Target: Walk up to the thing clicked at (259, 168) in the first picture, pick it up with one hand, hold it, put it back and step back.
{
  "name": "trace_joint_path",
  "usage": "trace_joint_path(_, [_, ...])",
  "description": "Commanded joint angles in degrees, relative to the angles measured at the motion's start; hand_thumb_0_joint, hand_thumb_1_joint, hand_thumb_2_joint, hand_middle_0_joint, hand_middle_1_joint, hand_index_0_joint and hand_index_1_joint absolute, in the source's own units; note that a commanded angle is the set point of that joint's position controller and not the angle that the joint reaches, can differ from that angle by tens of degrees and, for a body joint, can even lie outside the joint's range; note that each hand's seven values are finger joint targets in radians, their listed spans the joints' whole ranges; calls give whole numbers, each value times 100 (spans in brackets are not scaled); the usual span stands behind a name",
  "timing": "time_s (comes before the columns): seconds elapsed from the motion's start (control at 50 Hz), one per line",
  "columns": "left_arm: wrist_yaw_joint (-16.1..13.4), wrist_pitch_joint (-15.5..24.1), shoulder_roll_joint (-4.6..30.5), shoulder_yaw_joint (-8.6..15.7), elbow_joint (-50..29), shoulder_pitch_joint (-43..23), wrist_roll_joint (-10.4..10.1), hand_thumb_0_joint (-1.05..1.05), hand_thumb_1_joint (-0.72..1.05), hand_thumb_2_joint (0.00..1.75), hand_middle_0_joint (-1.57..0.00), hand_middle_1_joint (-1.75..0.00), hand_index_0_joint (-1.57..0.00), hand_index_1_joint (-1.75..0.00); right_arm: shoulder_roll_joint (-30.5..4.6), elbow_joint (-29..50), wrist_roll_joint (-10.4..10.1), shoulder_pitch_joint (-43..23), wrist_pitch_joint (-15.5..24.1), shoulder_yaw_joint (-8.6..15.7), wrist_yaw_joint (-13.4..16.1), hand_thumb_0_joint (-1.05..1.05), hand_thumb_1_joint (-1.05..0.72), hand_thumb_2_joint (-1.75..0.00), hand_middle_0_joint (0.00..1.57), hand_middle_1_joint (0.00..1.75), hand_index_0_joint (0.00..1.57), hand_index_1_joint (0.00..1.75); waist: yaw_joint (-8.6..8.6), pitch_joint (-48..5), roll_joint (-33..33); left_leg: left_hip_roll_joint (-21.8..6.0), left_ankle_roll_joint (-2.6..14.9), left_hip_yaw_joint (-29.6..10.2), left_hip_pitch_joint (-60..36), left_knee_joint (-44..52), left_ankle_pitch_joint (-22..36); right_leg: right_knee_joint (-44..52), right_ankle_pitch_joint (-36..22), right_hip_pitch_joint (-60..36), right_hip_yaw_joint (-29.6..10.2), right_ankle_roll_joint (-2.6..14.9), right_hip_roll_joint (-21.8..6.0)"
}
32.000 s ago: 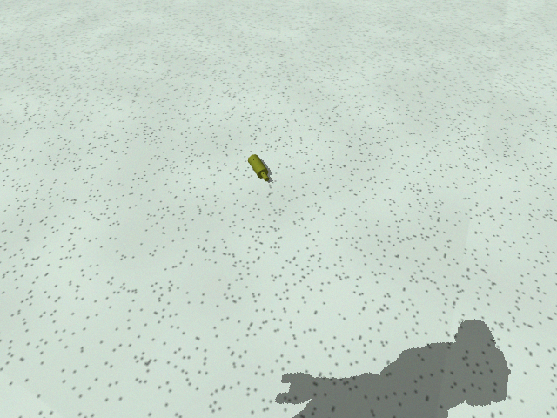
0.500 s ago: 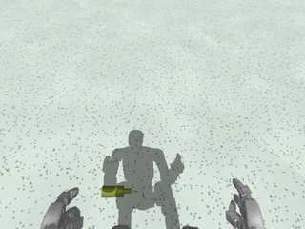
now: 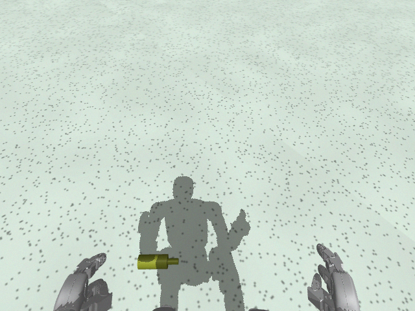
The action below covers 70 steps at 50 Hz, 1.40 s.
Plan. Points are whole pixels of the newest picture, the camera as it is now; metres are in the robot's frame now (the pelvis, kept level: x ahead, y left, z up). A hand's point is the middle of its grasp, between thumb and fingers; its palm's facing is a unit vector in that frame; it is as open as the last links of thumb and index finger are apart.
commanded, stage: home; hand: left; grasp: from above
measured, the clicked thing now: (158, 261) +0.43 +0.19 -0.68
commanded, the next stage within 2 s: stand in 0.30 s
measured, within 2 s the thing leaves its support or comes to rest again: neither
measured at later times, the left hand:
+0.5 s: hand (106, 303) +0.16 +0.20 -0.07, palm faces +0.03 -0.95 -0.30, open 7.3 cm
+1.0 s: hand out of the picture +0.01 +0.24 -0.11, palm faces +0.08 -0.94 -0.33, open 7.3 cm
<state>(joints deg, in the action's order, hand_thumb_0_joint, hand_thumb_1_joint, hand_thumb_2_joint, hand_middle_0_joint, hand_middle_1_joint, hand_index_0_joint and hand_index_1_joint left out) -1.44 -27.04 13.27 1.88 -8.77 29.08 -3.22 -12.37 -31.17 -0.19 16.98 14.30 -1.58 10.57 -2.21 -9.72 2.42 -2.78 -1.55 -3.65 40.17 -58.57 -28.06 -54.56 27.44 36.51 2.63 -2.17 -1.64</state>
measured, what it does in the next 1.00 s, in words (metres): rises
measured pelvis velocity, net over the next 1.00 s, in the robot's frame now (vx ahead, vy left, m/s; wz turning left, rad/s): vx -0.01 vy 0.00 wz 0.04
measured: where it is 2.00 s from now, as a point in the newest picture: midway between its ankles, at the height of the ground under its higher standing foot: outside the picture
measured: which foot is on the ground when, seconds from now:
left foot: down 0.00-1.00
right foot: down 0.00-1.00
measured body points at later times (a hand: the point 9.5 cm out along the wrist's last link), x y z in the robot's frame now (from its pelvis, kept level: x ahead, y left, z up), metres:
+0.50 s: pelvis -0.01 -0.01 +0.01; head +0.01 +0.00 +0.46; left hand +0.16 +0.24 -0.05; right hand +0.15 -0.26 -0.08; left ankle +0.01 +0.13 -0.68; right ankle +0.00 -0.15 -0.68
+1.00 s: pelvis -0.01 +0.00 +0.06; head -0.01 +0.00 +0.51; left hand +0.00 +0.29 -0.08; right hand +0.07 -0.27 -0.08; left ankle +0.01 +0.13 -0.68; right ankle +0.00 -0.15 -0.68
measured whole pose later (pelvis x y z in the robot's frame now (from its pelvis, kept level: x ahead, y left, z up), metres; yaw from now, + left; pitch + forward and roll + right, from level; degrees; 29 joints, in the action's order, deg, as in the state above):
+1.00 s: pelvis -0.01 +0.00 +0.06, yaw +2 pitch -4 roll -1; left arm -1.6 -1.6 16.2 2.5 60.7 13.5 1.9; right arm -15.7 -59.6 1.7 10.7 -0.3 1.7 0.8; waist 1.4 3.5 0.8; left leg -0.3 -0.8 -3.0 12.4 -30.0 -14.1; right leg -28.1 15.0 9.3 3.4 -2.6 -3.9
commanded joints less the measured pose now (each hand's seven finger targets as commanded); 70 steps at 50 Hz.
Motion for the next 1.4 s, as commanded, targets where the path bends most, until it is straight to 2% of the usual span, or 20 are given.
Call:
trace_joint_path(0.0, [-23,309,612,301,-1110,-201,54,0,90,90,-20,-30,-20,-30,-747,917,-3,-395,309,311,74,0,-90,-90,20,30,20,30,-18,-240,148,203,176,118,-590,1041,1183,846,-1026,-84,178,200,281])
trace_joint_path(0.16, [-33,296,624,370,-1104,-128,41,0,90,90,-20,-30,-20,-30,-758,994,-6,-454,299,326,75,0,-90,-90,20,30,20,30,8,-244,100,214,180,132,-475,1086,812,895,-692,-40,183,207,285])
trace_joint_path(0.18, [-7,299,525,274,-1083,-162,25,0,90,90,-20,-30,-20,-30,-738,963,-7,-414,292,303,65,0,-90,-90,20,30,20,30,-24,-222,101,212,182,128,-519,1066,849,896,-745,-29,182,196,284])
trace_joint_path(0.2, [-20,311,602,382,-1200,-164,15,0,90,90,-20,-30,-20,-30,-754,1019,-14,-423,301,332,73,0,-90,-90,20,30,20,30,-6,-366,91,217,183,156,-546,1023,953,891,-815,-81,171,202,280])
trace_joint_path(0.24, [-29,319,618,378,-1163,-184,17,0,90,90,-20,-30,-20,-30,-732,999,-18,-449,291,312,76,0,-90,-90,20,30,20,30,5,-232,-25,245,202,189,-415,969,883,961,-759,-78,155,189,260])
trace_joint_path(0.34, [-39,319,615,387,-1165,-98,23,0,90,90,-20,-30,-20,-30,-745,989,-15,-379,289,339,93,0,-90,-90,20,30,20,30,-26,-479,-55,242,203,214,-584,843,1305,890,-1200,-162,130,161,254])
trace_joint_path(0.36, [-27,301,509,288,-1017,-21,32,0,90,90,-20,-30,-20,-30,-712,960,-16,-352,288,317,87,0,-90,-90,20,30,20,30,-44,-437,-69,246,209,213,-550,856,1239,886,-1144,-120,125,164,254])
trace_joint_path(0.38, [-263,1568,1072,341,994,-1828,726,0,90,90,-20,-30,-20,-30,-1350,-476,631,-658,-375,496,-255,0,-90,-90,20,30,20,30,398,823,-456,125,443,-37,-563,1254,2363,1113,-1074,-1416,-136,346,-231])
trace_joint_path(0.4, [-231,1956,1201,452,1958,-1290,766,0,90,90,-20,-30,-20,-30,-1398,-555,646,-658,-619,569,-451,0,-90,-90,20,30,20,30,384,380,-723,157,493,198,-891,1253,2268,1345,-1012,-1532,-640,567,-366])
trace_joint_path(0.42, [-188,2133,1257,431,2161,-1164,707,0,90,90,-20,-30,-20,-30,-1449,-357,706,-758,-731,609,-535,0,-90,-90,20,30,20,30,329,467,-620,149,542,36,-1184,1318,2176,1432,-1154,-1051,-769,684,-297])
trace_joint_path(0.46, [-143,2365,1271,333,2688,-1398,738,0,90,90,-20,-30,-20,-30,-1371,-660,483,-696,-826,614,-755,0,-90,-90,20,30,20,30,338,164,-295,174,539,24,-1503,1465,2142,1261,-1557,-1602,-738,618,-426])
trace_joint_path(0.52, [-111,2437,1216,370,3445,-1633,619,0,90,90,-20,-30,-20,-30,-1293,-937,290,-741,-913,638,-936,0,-90,-90,20,30,20,30,394,240,-360,165,490,-7,-1816,1688,1956,1524,-1397,-1584,-615,453,-405])
trace_joint_path(0.68, [-125,2701,1147,368,5085,-1876,571,0,90,90,-20,-30,-20,-30,-1398,-1668,305,-828,-1138,664,-925,0,-90,-90,20,30,20,30,390,628,-2,-106,541,-434,-2222,2582,2139,1996,-1625,-2094,-299,289,-307])
trace_joint_path(0.72, [-119,2697,1140,348,5396,-1876,567,0,90,90,-20,-30,-20,-30,-1415,-1789,292,-935,-1186,645,-910,0,-90,-90,20,30,20,30,408,871,107,-153,518,-549,-2132,2950,1700,2221,-1341,-2189,-249,291,-271])
trace_joint_path(0.8, [-102,2727,1237,316,5961,-1791,558,0,90,90,-20,-30,-20,-30,-1475,-2076,245,-910,-1259,625,-880,0,-90,-90,20,30,20,30,349,1015,58,-142,428,-505,-2340,3304,1448,2791,-1394,-2516,-314,287,-358])
trace_joint_path(0.84, [-90,2717,1297,309,6158,-1854,549,0,90,90,-20,-30,-20,-30,-1491,-2212,230,-911,-1293,614,-875,0,-90,-90,20,30,20,30,314,1239,59,-156,384,-550,-2360,3607,972,2962,-1158,-2500,-320,278,-348])
trace_joint_path(0.96, [-80,2746,1397,263,6663,-1806,532,0,90,90,-20,-30,-20,-30,-1505,-2528,173,-918,-1326,599,-882,0,-90,-90,20,30,20,30,317,1301,-31,-195,316,-539,-2588,3881,1079,3316,-1233,-2774,-311,248,-421])
trace_joint_path(1.06, [-93,2788,1420,233,6878,-1854,530,0,90,90,-20,-30,-20,-30,-1447,-2702,150,-909,-1342,576,-890,0,-90,-90,20,30,20,30,284,1234,-245,-183,291,-417,-3004,3777,1718,3603,-1320,-2745,-366,241,-520])
trace_joint_path(1.22, [-86,2782,1538,247,7030,-2050,498,0,90,90,-20,-30,-20,-30,-1514,-2877,164,-912,-1390,527,-902,0,-90,-90,20,30,20,30,260,1420,-240,-172,276,-389,-2840,3899,1605,3798,-1253,-2882,-406,201,-536])
trace_joint_path(1.38, [-69,2778,1543,252,7114,-2151,458,0,90,90,-20,-30,-20,-30,-1518,-2941,146,-998,-1357,451,-907,0,-90,-90,20,30,20,30,306,1280,-139,-248,259,-373,-2960,3928,2173,3740,-1728,-3113,-351,222,-572])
